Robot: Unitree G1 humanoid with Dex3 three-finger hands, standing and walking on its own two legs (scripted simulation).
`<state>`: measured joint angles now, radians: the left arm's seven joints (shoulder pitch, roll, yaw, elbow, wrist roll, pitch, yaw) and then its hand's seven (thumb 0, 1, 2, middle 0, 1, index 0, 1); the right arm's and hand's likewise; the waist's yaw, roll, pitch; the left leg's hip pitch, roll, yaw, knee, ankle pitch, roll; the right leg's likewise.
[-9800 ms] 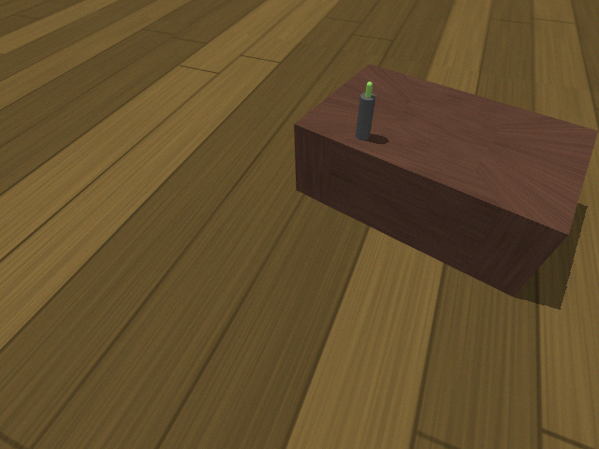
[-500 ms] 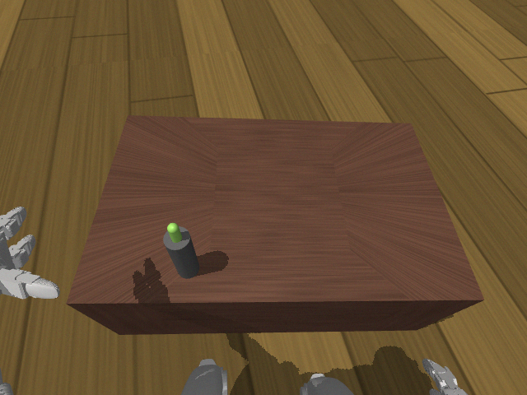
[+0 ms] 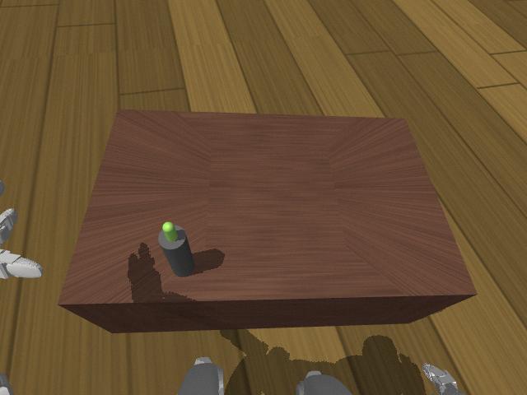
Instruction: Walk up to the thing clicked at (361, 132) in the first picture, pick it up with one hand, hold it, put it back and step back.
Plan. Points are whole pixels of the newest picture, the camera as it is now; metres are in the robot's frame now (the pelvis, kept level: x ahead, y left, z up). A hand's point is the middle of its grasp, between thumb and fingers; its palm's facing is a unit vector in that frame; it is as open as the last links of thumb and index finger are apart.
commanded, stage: go down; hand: left
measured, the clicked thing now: (176, 248) +0.42 +0.18 -0.21
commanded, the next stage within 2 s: none
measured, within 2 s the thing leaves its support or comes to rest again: neither
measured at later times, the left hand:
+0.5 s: hand (11, 225) +0.36 +0.37 +0.03, palm faces +0.15 -0.98 -0.09, open 17.4 cm
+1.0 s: hand (3, 215) +0.37 +0.38 +0.03, palm faces +0.15 -0.99 -0.07, open 17.3 cm
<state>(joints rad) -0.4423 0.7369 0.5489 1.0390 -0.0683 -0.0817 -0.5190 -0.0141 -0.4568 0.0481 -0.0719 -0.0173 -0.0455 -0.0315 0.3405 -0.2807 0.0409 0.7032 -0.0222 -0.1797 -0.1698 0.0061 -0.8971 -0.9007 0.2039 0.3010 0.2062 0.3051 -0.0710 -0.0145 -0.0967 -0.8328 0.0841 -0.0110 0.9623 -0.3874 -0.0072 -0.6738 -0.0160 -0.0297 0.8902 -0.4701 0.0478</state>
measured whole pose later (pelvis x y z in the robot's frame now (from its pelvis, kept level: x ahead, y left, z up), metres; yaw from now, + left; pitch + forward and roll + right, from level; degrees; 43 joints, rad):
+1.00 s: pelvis +0.00 +0.01 -0.01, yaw +0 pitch +17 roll -5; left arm -0.55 0.82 0.60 1.10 -0.09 -0.14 -0.57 -0.02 -0.51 0.04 -0.09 -0.04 -0.06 -0.06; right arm 0.33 -0.28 0.07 0.69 -0.03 -0.16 -0.16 0.01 -0.90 -0.90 0.20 0.30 0.21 0.31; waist -0.09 -0.02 -0.09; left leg -0.91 0.08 -0.03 1.02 -0.41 0.00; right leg -0.74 -0.01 -0.04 0.92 -0.48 0.06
